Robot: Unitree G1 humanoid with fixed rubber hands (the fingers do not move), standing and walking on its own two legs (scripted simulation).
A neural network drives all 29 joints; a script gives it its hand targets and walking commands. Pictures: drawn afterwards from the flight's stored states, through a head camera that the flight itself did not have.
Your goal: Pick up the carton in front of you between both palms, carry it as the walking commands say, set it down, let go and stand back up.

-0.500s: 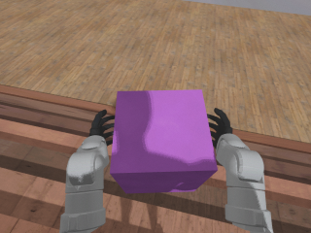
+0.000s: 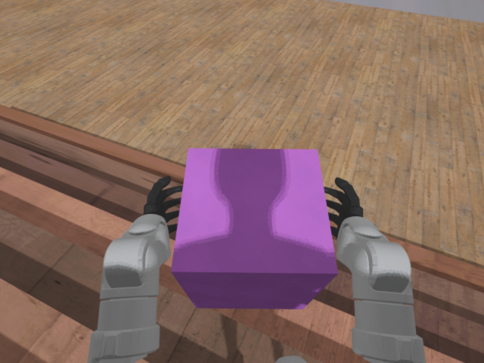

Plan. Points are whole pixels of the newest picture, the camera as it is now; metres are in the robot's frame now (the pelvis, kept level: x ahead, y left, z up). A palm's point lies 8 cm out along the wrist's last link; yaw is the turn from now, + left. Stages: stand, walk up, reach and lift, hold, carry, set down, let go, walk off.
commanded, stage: carry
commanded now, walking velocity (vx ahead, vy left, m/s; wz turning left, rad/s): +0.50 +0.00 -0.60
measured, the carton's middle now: (251, 236) +0.34 -0.03 +0.02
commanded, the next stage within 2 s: none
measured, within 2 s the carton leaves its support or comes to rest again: neither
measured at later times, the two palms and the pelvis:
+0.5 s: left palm (190, 147) +0.68 +0.10 -0.07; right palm (298, 148) +0.66 -0.20 -0.07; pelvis +0.36 -0.05 -0.13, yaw -7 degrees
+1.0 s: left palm (241, 114) +1.06 -0.07 -0.23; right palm (315, 130) +0.92 -0.34 -0.21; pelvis +0.71 -0.05 -0.28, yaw -25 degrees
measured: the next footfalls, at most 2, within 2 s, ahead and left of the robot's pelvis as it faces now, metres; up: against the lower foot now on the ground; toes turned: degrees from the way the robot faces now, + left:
right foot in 0.28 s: +0.33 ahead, -0.09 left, -0.14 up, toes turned -1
left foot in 0.70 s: +0.74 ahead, +0.03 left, -0.28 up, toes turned -17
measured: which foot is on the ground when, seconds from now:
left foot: down 0.00-0.30, up 0.32-0.68, down 0.70-1.00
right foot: up 0.00-0.26, down 0.28-0.72, up 0.74-1.00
